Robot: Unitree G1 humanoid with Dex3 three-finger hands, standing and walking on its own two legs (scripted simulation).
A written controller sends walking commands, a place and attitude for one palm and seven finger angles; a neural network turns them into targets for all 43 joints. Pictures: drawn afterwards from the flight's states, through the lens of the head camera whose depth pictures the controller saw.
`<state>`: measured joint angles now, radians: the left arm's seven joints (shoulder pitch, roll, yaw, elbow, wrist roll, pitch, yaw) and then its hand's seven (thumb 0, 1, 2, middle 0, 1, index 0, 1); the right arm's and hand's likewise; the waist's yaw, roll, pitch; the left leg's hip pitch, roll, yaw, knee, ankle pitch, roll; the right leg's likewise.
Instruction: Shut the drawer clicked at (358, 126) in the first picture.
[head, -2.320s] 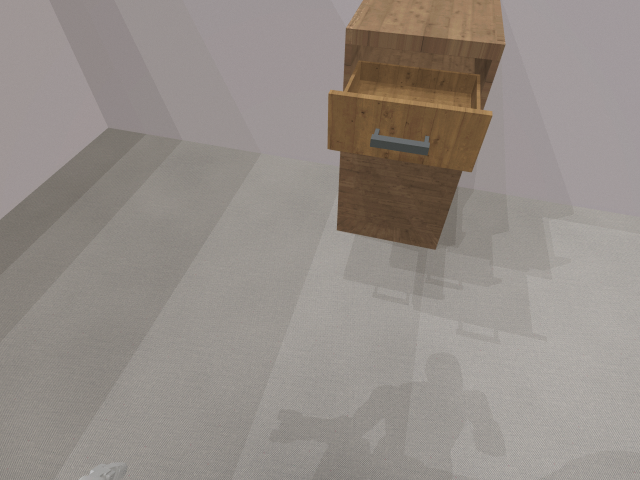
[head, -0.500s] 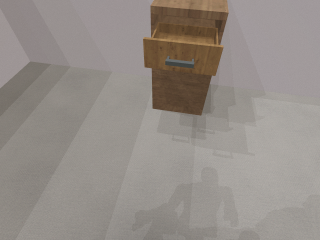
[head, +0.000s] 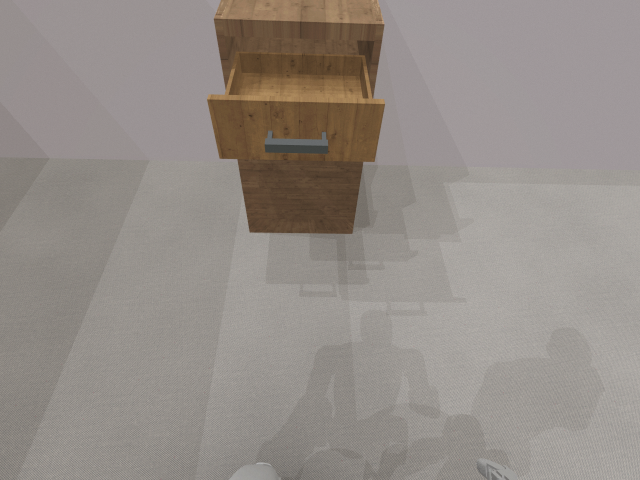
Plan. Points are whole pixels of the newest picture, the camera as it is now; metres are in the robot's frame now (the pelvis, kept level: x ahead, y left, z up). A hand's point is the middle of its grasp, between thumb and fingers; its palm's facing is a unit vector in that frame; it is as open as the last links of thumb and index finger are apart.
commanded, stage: walk to a spot facing it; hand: left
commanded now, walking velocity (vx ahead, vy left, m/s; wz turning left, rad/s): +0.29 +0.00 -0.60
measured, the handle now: (296, 140) +0.78 +0.16 -0.07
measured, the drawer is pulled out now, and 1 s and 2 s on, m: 0.29 0.29 0.29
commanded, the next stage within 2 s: none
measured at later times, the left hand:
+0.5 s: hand (286, 317) +0.40 +0.12 -0.16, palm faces -0.41 -0.89 -0.21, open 7.4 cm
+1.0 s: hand (252, 319) +0.39 +0.18 -0.18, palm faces -0.50 -0.85 -0.15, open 7.4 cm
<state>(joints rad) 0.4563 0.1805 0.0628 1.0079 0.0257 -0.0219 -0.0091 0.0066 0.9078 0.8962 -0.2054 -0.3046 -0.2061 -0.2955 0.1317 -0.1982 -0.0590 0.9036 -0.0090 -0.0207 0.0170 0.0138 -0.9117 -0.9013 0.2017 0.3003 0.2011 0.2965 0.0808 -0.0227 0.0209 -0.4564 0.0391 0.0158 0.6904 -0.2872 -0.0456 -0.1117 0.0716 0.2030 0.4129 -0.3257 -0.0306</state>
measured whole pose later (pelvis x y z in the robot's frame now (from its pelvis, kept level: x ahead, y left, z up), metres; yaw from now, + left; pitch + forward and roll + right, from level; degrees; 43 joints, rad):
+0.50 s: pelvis +0.16 +0.00 -0.03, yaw -19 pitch +0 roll +0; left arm 0.01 0.25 0.06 0.84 0.03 0.00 -0.05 0.00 0.92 0.90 -0.20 -0.30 -0.20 -0.29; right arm 0.44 -0.22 -0.05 1.03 -0.01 -0.01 -0.02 0.01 -0.92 -0.90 0.20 0.30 0.20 0.30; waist -0.07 -0.03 0.12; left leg -0.14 0.14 0.28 0.78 -0.51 -0.04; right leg -0.44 -0.03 -0.11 0.62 -0.14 -0.06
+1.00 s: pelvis +0.22 +0.05 +0.00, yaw -36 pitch +0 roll -3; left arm 0.23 0.26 0.11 0.91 0.02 0.08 -0.03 0.01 0.91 0.90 -0.20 -0.30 -0.20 -0.29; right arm 0.20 -0.14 -0.01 0.87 -0.02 0.00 -0.02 0.01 -0.91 -0.90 0.21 0.30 0.21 0.30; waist 0.03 -0.06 0.05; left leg -0.24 0.08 0.16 0.54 -0.30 0.04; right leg -0.56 0.02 0.02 1.16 -0.37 0.05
